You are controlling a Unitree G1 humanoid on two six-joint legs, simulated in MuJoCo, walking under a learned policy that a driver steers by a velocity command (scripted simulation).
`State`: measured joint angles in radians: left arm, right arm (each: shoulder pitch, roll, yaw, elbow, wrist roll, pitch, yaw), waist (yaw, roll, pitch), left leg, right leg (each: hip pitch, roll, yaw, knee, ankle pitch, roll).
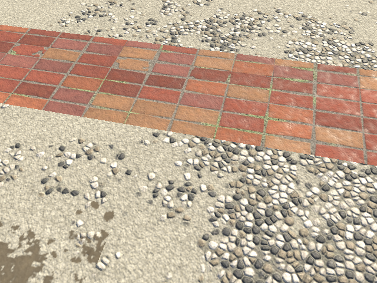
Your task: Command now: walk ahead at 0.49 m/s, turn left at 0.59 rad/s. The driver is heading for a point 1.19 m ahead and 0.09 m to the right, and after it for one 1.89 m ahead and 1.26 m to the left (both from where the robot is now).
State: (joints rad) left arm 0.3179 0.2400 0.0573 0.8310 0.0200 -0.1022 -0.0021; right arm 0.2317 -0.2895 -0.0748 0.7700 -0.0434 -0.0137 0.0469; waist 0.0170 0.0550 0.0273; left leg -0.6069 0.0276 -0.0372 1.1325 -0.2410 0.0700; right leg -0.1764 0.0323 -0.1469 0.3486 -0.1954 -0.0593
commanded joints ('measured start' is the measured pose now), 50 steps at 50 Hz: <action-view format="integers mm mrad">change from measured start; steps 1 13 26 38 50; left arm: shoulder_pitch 18 188 0 -229 -16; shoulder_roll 76 156 35 39 139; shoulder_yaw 11 7 3 -10 40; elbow -35 99 20 -80 3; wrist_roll -2 -7 6 14 -24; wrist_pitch -24 29 79 66 39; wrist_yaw -4 10 -37 -47 -5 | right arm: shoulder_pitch -18 -98 118 208 66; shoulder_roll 0 -6 -26 -83 -17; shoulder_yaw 9 28 13 17 30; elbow -72 -75 102 186 31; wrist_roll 0 -14 27 17 -9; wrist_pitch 2 -39 -98 -87 -34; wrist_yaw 16 2 -44 -82 -39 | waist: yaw -23 -54 4 -18 -52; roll -117 -140 11 24 -54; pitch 13 -45 37 43 -23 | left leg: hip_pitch -120 302 479 739 49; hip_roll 48 -94 176 216 78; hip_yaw -27 161 2 221 21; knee -37 -645 -1012 -801 -5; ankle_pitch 103 44 348 939 -34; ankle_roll -11 86 112 52 -96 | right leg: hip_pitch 46 230 -479 -366 -29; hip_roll -293 -283 -130 -11 -159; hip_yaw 174 -7 182 -8 401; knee -210 132 726 279 -133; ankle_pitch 206 799 49 54 328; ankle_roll -117 -74 22 -88 -234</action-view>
